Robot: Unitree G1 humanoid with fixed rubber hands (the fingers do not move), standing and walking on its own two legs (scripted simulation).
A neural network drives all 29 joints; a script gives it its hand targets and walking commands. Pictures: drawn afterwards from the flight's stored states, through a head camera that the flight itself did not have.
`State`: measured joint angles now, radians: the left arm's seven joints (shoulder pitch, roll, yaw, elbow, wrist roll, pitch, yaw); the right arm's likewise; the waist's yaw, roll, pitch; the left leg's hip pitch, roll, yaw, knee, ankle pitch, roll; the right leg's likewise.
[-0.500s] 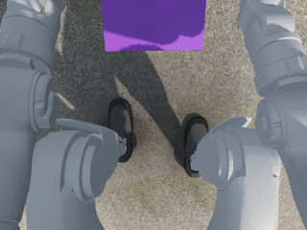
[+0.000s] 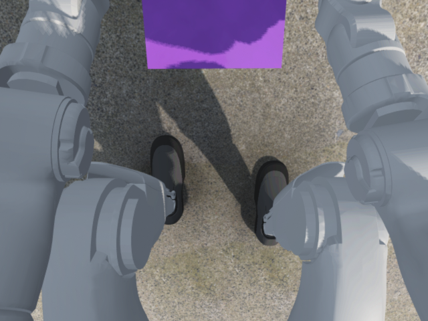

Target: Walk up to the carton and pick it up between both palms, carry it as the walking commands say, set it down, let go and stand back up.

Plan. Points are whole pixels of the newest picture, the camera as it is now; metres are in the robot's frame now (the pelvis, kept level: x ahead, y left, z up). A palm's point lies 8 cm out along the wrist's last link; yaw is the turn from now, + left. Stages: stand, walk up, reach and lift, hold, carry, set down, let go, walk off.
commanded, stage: reach and lift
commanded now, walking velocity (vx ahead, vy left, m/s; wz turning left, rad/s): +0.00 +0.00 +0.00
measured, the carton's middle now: out of the picture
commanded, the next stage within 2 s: none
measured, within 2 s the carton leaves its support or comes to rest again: leaves its support in 0.96 s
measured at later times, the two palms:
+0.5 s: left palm out of the picture +0.56 +0.20 -0.19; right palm out of the picture +0.56 -0.09 -0.19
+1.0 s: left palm out of the picture +0.55 +0.20 -0.18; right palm out of the picture +0.56 -0.09 -0.18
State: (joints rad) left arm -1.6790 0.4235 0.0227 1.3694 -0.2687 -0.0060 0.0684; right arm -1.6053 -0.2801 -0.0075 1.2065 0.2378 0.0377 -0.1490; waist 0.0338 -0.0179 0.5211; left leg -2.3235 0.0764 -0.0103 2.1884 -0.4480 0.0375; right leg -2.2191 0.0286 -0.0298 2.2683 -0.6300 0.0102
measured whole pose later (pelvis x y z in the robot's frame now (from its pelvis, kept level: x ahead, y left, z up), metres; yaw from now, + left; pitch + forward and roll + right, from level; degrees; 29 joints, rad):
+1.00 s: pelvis +0.01 +0.00 -0.01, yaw -2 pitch +34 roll -1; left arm -1.54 0.37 0.07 1.21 -0.18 0.15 0.05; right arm -1.49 -0.21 -0.11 1.10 0.12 0.17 -0.14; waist 0.06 -0.04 0.42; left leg -2.31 0.05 -0.03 2.24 -0.52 0.01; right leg -2.23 0.09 0.00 2.30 -0.66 0.03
